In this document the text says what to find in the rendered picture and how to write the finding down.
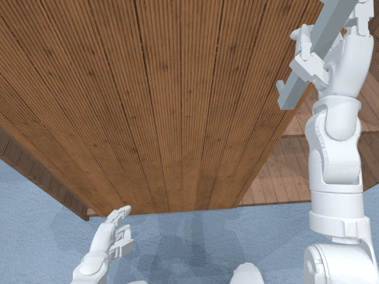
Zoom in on left robot hand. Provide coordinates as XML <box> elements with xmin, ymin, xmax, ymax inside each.
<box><xmin>89</xmin><ymin>205</ymin><xmax>134</xmax><ymax>263</ymax></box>

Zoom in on robot right forearm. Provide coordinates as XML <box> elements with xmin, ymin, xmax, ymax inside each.
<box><xmin>305</xmin><ymin>95</ymin><xmax>379</xmax><ymax>281</ymax></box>

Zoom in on robot right thigh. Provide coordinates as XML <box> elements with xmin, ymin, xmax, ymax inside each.
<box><xmin>230</xmin><ymin>264</ymin><xmax>264</xmax><ymax>284</ymax></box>

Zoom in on right robot hand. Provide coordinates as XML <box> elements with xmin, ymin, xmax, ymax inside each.
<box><xmin>290</xmin><ymin>0</ymin><xmax>374</xmax><ymax>100</ymax></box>

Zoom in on handle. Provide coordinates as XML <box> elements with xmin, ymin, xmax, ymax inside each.
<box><xmin>276</xmin><ymin>0</ymin><xmax>359</xmax><ymax>110</ymax></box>

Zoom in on right robot upper arm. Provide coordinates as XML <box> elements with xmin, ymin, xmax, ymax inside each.
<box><xmin>303</xmin><ymin>244</ymin><xmax>379</xmax><ymax>284</ymax></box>

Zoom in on robot left forearm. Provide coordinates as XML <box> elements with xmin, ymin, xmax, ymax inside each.
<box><xmin>70</xmin><ymin>251</ymin><xmax>110</xmax><ymax>284</ymax></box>

